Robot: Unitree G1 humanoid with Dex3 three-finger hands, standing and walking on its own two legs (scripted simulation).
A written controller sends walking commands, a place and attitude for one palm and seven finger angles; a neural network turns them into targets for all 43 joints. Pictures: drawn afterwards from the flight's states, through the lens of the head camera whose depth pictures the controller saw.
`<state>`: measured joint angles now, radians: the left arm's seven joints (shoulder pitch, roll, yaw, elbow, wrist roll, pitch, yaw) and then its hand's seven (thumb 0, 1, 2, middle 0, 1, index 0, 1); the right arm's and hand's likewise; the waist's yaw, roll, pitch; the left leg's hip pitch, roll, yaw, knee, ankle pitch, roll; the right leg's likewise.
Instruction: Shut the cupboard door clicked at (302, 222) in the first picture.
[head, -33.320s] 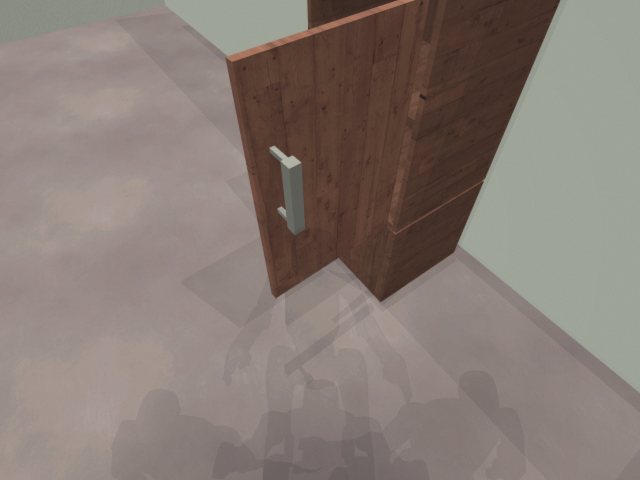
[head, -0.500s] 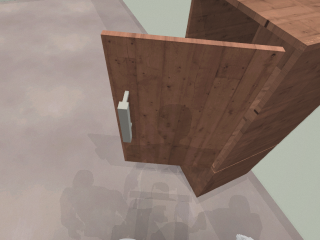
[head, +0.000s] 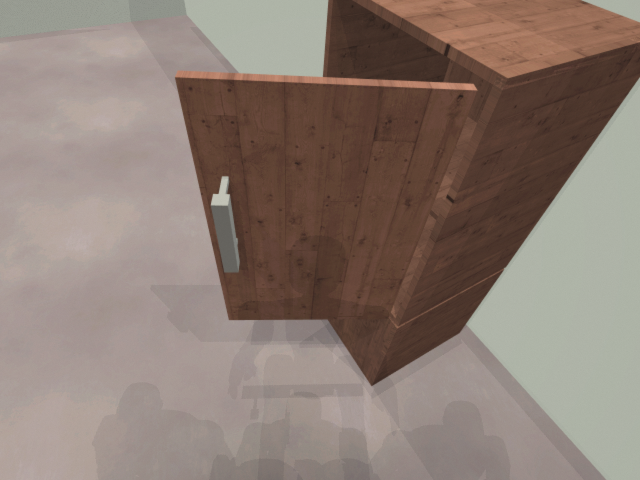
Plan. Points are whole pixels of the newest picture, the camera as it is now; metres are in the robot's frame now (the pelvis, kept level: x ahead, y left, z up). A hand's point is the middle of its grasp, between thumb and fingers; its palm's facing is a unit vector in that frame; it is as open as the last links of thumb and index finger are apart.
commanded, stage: come to a stop and stand still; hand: left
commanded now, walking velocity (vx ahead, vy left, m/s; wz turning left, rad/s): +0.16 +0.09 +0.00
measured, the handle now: (228, 226) +0.49 +0.16 +0.01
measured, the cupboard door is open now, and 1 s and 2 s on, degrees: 62 62 62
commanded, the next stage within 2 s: look again from close up in 0.72 s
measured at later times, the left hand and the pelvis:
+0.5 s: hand out of the picture -0.04 +0.17 -0.19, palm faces +0.10 -0.98 -0.14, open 7.4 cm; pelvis +0.02 +0.01 -0.01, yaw +1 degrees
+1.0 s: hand out of the picture +0.02 +0.20 -0.18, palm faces +0.01 -0.97 -0.25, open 7.4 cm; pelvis +0.00 +0.01 -0.01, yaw +1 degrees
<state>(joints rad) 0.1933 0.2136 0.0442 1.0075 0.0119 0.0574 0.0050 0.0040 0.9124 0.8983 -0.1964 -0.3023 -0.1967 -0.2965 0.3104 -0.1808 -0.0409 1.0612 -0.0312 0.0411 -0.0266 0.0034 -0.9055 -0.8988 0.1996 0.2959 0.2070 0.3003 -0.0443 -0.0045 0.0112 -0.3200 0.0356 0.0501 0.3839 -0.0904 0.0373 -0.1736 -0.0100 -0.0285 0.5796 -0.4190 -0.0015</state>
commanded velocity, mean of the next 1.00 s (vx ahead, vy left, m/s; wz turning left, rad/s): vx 0.03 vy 0.03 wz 0.00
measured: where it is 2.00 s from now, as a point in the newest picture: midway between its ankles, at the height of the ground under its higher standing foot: outside the picture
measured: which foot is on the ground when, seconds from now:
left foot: down 0.00-0.04, up 0.06-0.36, down 0.38-1.00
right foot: up 0.00-0.02, down 0.04-1.00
